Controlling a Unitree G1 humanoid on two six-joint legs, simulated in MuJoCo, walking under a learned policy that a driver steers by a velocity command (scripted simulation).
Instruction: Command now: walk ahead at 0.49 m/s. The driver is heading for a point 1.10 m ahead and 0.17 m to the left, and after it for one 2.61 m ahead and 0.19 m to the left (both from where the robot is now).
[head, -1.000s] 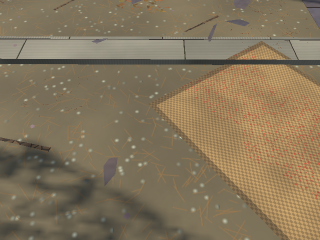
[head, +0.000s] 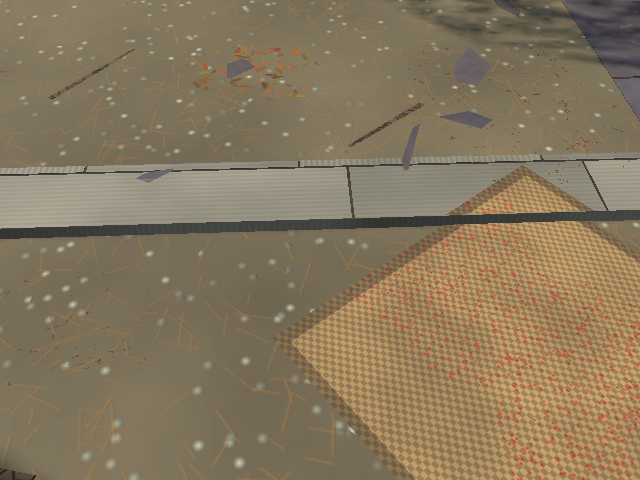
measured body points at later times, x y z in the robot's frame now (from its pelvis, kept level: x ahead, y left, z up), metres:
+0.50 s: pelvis +0.28 -0.08 +0.00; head +0.29 -0.10 +0.45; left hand +0.33 +0.18 -0.12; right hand +0.37 -0.35 -0.14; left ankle +0.29 +0.08 -0.66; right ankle +0.30 -0.16 -0.74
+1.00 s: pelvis +0.55 -0.01 -0.01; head +0.58 +0.00 +0.44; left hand +0.59 +0.25 -0.15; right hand +0.66 -0.28 -0.13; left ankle +0.61 +0.07 -0.74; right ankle +0.47 -0.17 -0.65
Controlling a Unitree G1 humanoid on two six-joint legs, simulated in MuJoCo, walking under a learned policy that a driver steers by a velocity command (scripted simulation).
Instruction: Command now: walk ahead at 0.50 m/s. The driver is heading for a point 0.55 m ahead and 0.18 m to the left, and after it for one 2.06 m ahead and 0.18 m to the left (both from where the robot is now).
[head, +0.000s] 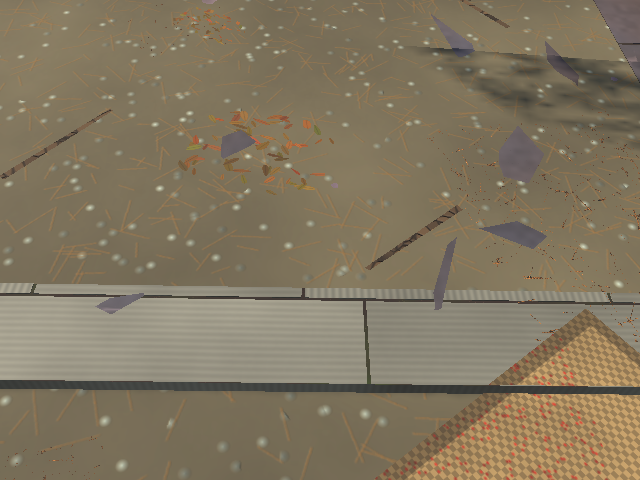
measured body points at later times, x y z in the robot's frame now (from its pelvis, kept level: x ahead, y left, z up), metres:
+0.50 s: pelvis +0.28 -0.06 -0.01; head +0.31 -0.06 +0.44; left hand +0.44 +0.20 -0.11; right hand +0.28 -0.32 -0.16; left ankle +0.11 +0.08 -0.66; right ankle +0.37 -0.15 -0.74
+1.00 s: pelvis +0.52 +0.03 -0.01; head +0.56 +0.05 +0.44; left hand +0.43 +0.29 -0.15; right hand +0.79 -0.13 -0.11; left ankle +0.58 +0.15 -0.72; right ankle +0.38 -0.16 -0.70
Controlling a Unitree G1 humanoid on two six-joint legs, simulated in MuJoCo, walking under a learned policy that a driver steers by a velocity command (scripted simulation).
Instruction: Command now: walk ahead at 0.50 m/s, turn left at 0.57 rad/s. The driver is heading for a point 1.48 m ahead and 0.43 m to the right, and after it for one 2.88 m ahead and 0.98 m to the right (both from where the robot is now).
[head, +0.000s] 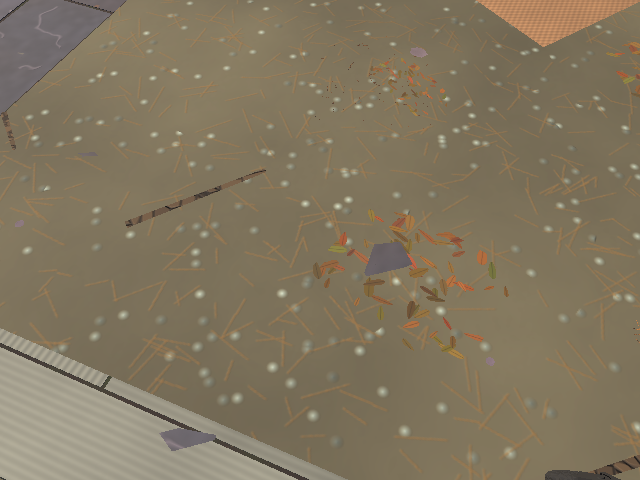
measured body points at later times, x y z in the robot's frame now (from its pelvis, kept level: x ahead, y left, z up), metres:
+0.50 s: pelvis +0.21 -0.01 +0.03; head +0.24 -0.02 +0.48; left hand +0.26 +0.28 -0.09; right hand +0.43 -0.24 -0.08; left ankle +0.12 +0.10 -0.61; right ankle +0.32 -0.08 -0.69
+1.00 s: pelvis +0.29 +0.03 +0.05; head +0.33 +0.05 +0.50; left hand +0.50 +0.29 -0.05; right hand +0.36 -0.27 -0.04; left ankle +0.32 +0.15 -0.69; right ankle +0.26 -0.09 -0.61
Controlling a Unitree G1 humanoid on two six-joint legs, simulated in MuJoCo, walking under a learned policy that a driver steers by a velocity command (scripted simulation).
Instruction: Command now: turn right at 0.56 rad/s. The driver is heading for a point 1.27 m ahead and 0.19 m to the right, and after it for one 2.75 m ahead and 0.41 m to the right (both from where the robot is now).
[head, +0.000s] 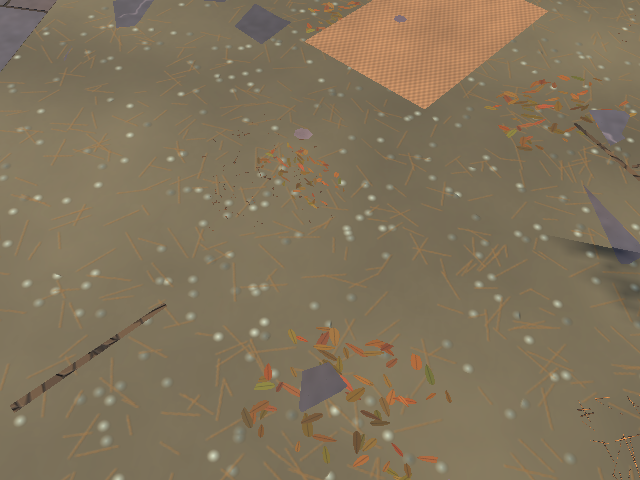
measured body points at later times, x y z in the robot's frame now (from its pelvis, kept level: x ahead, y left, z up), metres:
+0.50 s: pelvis +0.01 -0.05 +0.00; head +0.04 -0.08 +0.45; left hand +0.24 +0.17 -0.08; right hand +0.06 -0.36 -0.12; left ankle +0.05 +0.10 -0.68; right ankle +0.01 -0.14 -0.74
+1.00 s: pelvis +0.10 -0.07 +0.00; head +0.14 -0.07 +0.45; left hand +0.37 +0.10 -0.09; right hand +0.01 -0.34 -0.12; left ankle +0.04 +0.08 -0.74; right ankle +0.18 -0.24 -0.71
